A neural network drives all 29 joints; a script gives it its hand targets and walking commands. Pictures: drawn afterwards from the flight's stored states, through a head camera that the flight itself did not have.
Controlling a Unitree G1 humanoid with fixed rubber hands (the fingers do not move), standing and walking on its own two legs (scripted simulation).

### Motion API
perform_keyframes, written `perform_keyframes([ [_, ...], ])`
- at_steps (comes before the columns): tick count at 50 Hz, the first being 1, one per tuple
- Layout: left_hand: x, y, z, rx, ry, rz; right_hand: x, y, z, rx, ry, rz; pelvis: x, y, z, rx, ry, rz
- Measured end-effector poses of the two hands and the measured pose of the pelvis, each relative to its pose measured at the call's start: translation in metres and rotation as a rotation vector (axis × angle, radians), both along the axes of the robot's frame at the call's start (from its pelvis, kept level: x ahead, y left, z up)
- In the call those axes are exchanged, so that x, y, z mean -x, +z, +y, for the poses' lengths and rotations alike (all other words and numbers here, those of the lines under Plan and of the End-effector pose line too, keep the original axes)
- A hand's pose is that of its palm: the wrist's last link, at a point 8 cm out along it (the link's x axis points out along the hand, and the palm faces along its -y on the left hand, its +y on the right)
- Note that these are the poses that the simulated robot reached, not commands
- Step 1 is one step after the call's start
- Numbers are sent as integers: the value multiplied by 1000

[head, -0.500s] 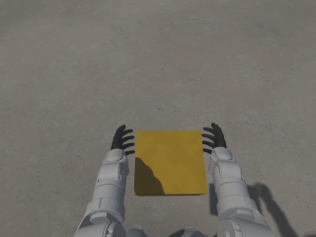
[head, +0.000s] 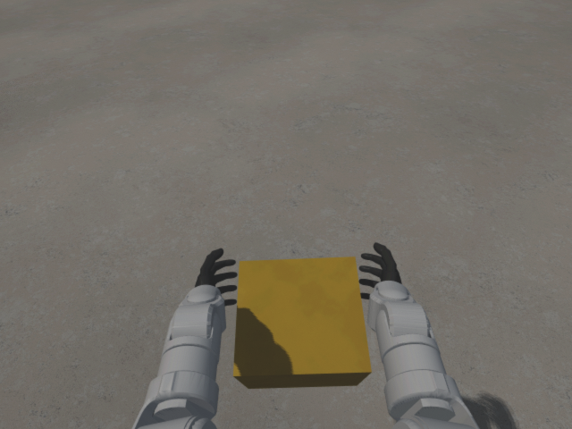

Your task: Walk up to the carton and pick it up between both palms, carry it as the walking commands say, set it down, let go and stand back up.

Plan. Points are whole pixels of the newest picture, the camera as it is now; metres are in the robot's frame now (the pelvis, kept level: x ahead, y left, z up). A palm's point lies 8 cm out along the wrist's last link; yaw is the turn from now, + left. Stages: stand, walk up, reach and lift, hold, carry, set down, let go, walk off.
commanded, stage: reach and lift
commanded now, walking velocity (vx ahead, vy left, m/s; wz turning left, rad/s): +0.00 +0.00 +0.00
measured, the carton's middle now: (299, 325) +0.30 +0.00 -0.07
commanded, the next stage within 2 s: hold in 1.44 s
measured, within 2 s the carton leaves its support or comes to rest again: neither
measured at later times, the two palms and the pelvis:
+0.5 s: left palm (206, 284) +0.29 +0.14 +0.06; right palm (401, 283) +0.30 -0.14 +0.06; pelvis +0.00 +0.01 +0.01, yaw -1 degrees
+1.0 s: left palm (205, 286) +0.29 +0.14 +0.06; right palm (394, 281) +0.30 -0.13 +0.06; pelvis +0.00 +0.00 +0.01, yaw +0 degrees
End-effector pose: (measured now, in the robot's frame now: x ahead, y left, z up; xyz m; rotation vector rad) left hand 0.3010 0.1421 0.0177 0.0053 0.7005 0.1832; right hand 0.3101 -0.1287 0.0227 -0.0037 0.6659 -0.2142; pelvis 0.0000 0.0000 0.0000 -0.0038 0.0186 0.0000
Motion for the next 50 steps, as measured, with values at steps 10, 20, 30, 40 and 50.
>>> perform_keyframes([
  [10,0,20,1,-16,34,23,-1,24,4,8,3,19,-3,5,4,1,2,-67],
  [20,4,44,-3,-28,-53,-12,13,42,-5,11,9,-11,-3,9,9,0,-1,-127],
  [30,10,38,-8,1,-54,32,11,42,-9,51,11,34,8,8,7,-5,-9,-144],
  [40,9,33,-11,-51,-8,49,12,35,-6,43,-10,42,7,8,2,-6,-13,-117],
  [50,8,38,-4,-38,6,36,9,39,-1,42,9,32,-1,9,1,-5,-6,-123],
])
